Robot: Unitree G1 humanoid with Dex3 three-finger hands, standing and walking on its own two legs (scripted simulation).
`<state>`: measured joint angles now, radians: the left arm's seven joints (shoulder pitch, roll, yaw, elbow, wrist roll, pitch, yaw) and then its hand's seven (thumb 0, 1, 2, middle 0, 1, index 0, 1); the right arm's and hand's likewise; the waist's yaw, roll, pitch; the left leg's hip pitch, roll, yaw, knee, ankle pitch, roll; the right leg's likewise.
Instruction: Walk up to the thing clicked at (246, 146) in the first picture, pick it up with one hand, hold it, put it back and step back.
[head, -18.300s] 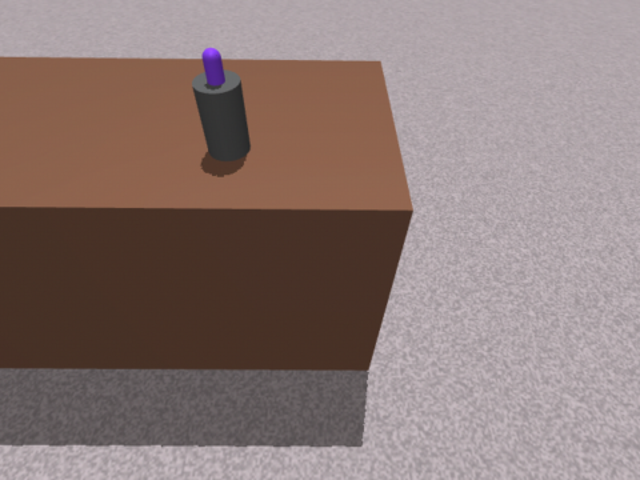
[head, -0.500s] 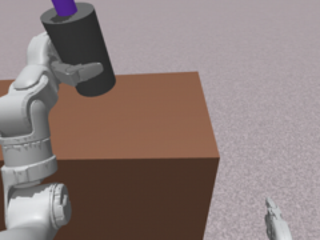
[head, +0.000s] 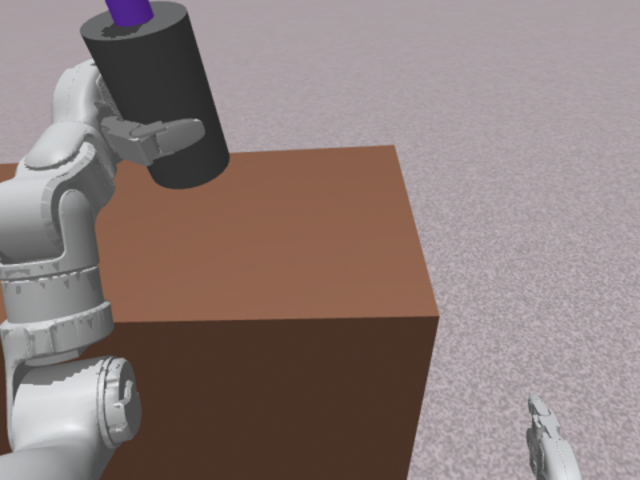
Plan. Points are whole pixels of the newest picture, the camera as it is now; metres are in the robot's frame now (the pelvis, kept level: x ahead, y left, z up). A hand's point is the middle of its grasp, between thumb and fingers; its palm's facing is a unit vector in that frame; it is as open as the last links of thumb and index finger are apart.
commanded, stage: hold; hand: left
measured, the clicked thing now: (155, 72) +0.35 +0.15 +0.38
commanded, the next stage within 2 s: crouch in 0.38 s
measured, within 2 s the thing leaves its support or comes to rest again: neither
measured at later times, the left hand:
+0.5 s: hand (154, 99) +0.35 +0.16 +0.35, palm faces +0.15 -0.99 +0.01, open 11.8 cm
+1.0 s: hand (193, 156) +0.43 +0.18 +0.25, palm faces +0.19 -0.98 +0.02, open 11.8 cm
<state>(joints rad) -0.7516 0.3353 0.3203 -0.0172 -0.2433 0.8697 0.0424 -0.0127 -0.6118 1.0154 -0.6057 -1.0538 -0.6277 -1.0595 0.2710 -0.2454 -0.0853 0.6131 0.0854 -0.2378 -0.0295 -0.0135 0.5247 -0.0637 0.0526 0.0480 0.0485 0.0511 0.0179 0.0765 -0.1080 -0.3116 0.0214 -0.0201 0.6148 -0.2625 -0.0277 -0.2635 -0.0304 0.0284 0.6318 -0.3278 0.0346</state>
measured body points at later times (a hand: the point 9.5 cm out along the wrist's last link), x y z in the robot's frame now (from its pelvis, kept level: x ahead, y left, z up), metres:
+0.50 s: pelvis +0.00 +0.00 +0.00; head -0.06 -0.03 +0.45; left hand +0.34 +0.22 +0.35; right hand +0.17 -0.25 -0.06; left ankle +0.04 +0.14 -0.73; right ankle +0.01 -0.14 -0.73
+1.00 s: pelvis -0.01 +0.00 +0.00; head -0.02 -0.01 +0.45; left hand +0.42 +0.23 +0.25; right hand +0.14 -0.27 -0.07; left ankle +0.04 +0.14 -0.73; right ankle +0.01 -0.14 -0.73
